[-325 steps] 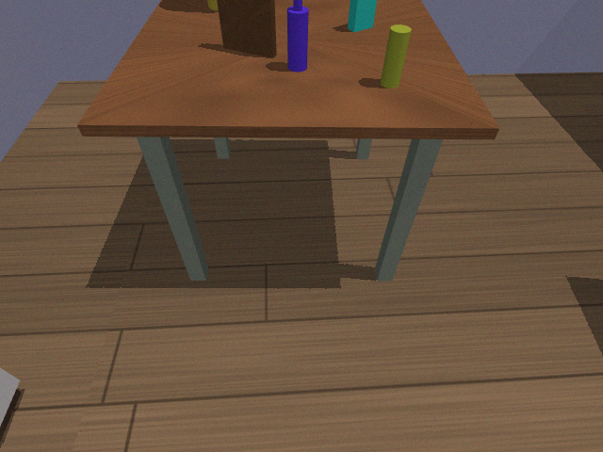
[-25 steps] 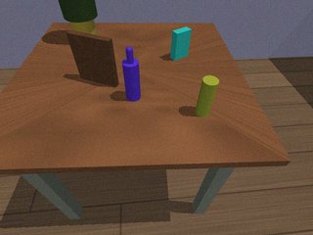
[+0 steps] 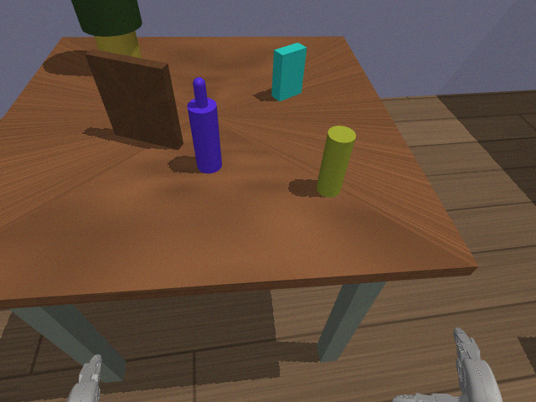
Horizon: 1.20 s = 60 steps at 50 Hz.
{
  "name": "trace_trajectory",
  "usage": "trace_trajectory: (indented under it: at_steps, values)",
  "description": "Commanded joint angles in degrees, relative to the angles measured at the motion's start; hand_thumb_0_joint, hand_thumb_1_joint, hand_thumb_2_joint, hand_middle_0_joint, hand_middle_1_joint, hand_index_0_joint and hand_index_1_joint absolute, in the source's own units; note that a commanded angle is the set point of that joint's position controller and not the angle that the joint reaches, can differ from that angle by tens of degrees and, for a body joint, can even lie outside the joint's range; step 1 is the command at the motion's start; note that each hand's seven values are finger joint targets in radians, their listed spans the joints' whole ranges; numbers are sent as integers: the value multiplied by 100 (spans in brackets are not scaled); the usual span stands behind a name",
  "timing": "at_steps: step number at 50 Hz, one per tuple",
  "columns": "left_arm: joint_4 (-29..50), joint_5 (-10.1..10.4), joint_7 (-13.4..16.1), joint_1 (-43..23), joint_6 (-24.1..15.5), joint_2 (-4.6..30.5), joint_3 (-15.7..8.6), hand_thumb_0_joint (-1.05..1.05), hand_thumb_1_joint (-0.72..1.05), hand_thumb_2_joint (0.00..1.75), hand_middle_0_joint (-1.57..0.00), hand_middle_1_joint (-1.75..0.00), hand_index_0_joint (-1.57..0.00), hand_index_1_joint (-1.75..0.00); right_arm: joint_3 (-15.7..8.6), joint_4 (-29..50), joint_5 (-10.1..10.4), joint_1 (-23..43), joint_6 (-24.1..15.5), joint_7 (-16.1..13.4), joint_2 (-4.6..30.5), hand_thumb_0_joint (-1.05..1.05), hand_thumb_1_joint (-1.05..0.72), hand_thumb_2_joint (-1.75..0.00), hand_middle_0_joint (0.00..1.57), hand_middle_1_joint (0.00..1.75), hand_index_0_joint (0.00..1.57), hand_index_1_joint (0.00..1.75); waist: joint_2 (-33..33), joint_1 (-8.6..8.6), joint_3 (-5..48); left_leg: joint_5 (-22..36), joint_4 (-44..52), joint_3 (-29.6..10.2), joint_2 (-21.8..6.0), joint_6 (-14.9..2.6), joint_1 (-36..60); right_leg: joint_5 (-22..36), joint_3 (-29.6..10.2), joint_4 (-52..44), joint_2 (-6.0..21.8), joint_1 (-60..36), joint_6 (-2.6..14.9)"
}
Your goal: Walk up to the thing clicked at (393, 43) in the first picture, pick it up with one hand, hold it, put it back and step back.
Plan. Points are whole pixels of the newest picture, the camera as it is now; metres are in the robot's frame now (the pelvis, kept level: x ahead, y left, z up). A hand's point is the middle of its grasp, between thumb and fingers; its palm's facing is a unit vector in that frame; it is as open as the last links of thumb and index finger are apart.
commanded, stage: rise first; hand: right
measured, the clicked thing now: (334, 163) +0.54 -0.14 +0.05
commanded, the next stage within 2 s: go down in 1.22 s
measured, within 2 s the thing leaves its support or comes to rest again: neither
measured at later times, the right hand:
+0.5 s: hand (472, 347) +0.19 -0.25 +0.05, palm faces +0.28 +0.89 -0.35, open 17.7 cm
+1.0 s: hand (504, 343) +0.17 -0.26 +0.11, palm faces +0.34 +0.85 -0.40, open 17.7 cm
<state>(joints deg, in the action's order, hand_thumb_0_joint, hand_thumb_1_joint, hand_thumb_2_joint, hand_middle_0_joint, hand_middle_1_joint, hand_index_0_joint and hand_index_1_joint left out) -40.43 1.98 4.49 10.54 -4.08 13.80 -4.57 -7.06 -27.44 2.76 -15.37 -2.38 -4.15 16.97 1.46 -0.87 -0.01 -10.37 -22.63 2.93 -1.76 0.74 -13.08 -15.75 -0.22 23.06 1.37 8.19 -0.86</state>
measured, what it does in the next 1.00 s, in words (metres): stands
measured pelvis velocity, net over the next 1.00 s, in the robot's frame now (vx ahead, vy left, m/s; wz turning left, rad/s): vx -0.02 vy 0.00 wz -0.02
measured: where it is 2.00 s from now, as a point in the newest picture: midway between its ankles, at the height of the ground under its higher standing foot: outside the picture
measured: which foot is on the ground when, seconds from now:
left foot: down 0.00-1.00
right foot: down 0.00-1.00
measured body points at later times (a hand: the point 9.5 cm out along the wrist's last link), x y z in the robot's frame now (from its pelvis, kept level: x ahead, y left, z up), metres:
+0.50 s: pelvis +0.00 -0.01 +0.00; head +0.00 +0.00 +0.45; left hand +0.16 +0.26 -0.08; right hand +0.17 -0.30 +0.07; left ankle +0.02 +0.13 -0.74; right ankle -0.04 -0.13 -0.74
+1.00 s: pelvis -0.02 +0.00 +0.00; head -0.02 +0.02 +0.45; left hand +0.15 +0.25 -0.09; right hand +0.15 -0.30 +0.13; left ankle +0.02 +0.13 -0.74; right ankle -0.04 -0.13 -0.74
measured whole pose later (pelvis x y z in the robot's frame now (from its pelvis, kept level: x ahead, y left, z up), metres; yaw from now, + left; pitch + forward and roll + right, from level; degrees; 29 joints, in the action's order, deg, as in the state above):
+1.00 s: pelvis -0.02 +0.00 +0.00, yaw -1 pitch -4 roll +0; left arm -33.6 1.0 1.8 15.3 -6.8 11.8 -8.0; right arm -16.8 10.3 2.8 -25.6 -14.1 -1.1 18.0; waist 2.8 -2.6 -3.0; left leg -10.3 -23.2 3.6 -2.5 0.8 -8.7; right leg -14.9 -0.9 22.8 0.7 3.8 -0.7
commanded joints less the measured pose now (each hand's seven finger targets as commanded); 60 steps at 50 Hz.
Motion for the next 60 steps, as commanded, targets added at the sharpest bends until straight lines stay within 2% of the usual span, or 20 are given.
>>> trace_trajectory:
  at_steps: [1,4,7,12,18,21,24,26,28,31,33,35,37,44,47,50,54,56,58,60]
  values:
    - [1725,-1,128,-390,-394,846,-202,0,-55,4,-6,-6,-6,-7,-468,2180,-3,380,-412,-115,1061,0,59,-3,3,6,4,6,-36,-1,828,1016,178,161,127,-93,885,1482,185,-374,-123,-50,109]
    - [1818,-1,75,237,-366,535,-30,0,-56,4,-6,-6,-6,-6,-612,2560,27,-153,-454,-95,1016,0,61,-3,3,6,4,6,-71,-62,465,1093,197,195,115,-81,913,1594,204,-358,-159,-3,124]
    - [1827,-12,2,283,-333,621,-226,0,-55,3,-6,-6,-6,-6,-857,2926,48,-380,-480,-45,1063,0,61,-2,3,6,4,6,97,-118,326,1178,189,199,103,-88,930,1728,219,-370,-165,41,101]
    - [1791,-6,-156,609,-277,657,-459,0,-55,3,-5,-5,-5,-5,-864,3577,66,-757,-564,117,844,0,61,-2,3,6,4,6,113,-55,202,1437,114,253,128,-120,939,2124,198,-369,-103,-64,51]
    - [2062,-34,-191,-144,-358,674,-482,0,-57,5,-5,-5,-5,-6,-989,4223,47,-638,-747,124,912,0,61,-2,3,6,4,6,-56,-185,275,1082,146,245,141,-124,1034,1821,141,-397,-73,-33,52]
    - [2024,-64,-160,132,-375,772,-600,0,-56,4,-5,-5,-5,-5,-1102,4422,37,-679,-882,106,970,0,61,-2,3,6,4,6,-13,-125,299,995,126,251,151,-135,1065,1779,121,-427,-49,-78,45]
    - [1746,-61,-205,63,-374,510,-456,0,-57,5,-5,-5,-4,-6,-1199,4541,41,-829,-971,120,1020,0,61,-2,3,6,4,6,182,-255,73,831,190,216,98,-135,1024,1504,182,-417,-126,124,79]
    - [1760,-77,-192,-6,-408,703,-675,0,-56,4,-5,-5,-4,-5,-1249,4640,41,-849,-1036,131,1040,0,61,-2,3,6,4,6,174,-201,160,730,202,216,112,-133,1048,1350,180,-456,-119,104,81]
    - [1805,-65,-251,97,-424,379,-336,0,-56,4,-5,-5,-5,-5,-1244,4771,51,-842,-1121,161,988,0,61,-2,3,6,4,6,146,-237,108,683,218,216,104,-131,1038,1303,193,-445,-134,159,100]
    - [1857,-67,-197,124,-461,779,-717,0,-57,4,-5,-4,-4,-5,-1389,4802,74,-815,-1197,167,1094,0,61,-2,4,6,4,6,-7,-130,133,702,245,205,94,-105,985,1274,207,-433,-147,67,129]
    - [1741,-64,-236,166,-471,483,-509,0,-57,5,-5,-5,-4,-5,-1408,4877,71,-784,-1254,187,1072,0,61,-2,4,6,4,6,145,-191,22,566,271,201,75,-107,958,1127,219,-438,-185,132,129]
    - [1879,-55,-191,157,-511,839,-888,0,-57,5,-5,-4,-4,-5,-1465,4873,70,-825,-1281,183,1104,0,61,-3,4,6,4,6,11,-114,145,583,248,229,94,-118,960,1157,181,-469,-146,48,124]
    - [1793,-53,-242,140,-529,543,-574,0,-56,4,-5,-4,-5,-5,-1428,4923,76,-808,-1336,203,1055,0,61,-3,4,6,4,6,38,-209,-19,491,257,239,95,-120,914,1087,179,-478,-158,151,129]
    - [1643,-60,-224,17,-588,570,-685,0,-56,5,-5,-5,-5,-5,-1609,4947,63,-567,-1489,214,1184,0,61,-3,4,6,5,6,22,-158,22,250,295,215,63,-102,871,798,179,-503,-191,117,158]
    - [1628,-62,-255,-66,-599,308,-414,0,-56,6,-5,-5,-5,-6,-1621,5064,47,-515,-1570,218,1179,0,61,-3,4,6,5,6,93,-248,85,322,278,213,50,-109,924,901,185,-485,-212,139,143]
    - [1726,-79,-224,-43,-609,652,-705,0,-55,6,-5,-6,-5,-6,-1702,5078,55,-481,-1610,221,1239,0,61,-4,4,6,5,6,-30,-174,195,368,273,219,50,-98,942,931,175,-477,-209,53,148]
    - [1482,-54,-235,90,-592,569,-733,0,-56,7,-5,-6,-5,-6,-1720,4993,68,-568,-1652,229,1220,0,61,-4,4,6,5,6,160,-187,34,334,284,228,57,-118,879,912,182,-514,-214,120,132]
    - [1549,-47,-279,18,-599,334,-459,0,-55,7,-5,-6,-5,-6,-1717,4995,87,-574,-1685,252,1181,0,61,-4,4,6,5,6,-15,-244,-3,243,325,233,63,-96,919,820,186,-501,-221,193,164]
    - [1513,-46,-264,9,-593,471,-623,0,-56,7,-5,-6,-5,-6,-1757,5036,78,-570,-1717,242,1234,0,61,-4,4,6,5,6,34,-238,57,260,314,220,42,-102,938,837,192,-498,-229,161,153]
    - [1567,-64,-269,-26,-606,448,-551,0,-56,7,-5,-6,-5,-6,-1785,5100,76,-534,-1740,252,1251,0,61,-4,4,6,5,6,24,-226,112,326,317,205,38,-93,934,893,194,-485,-221,139,163]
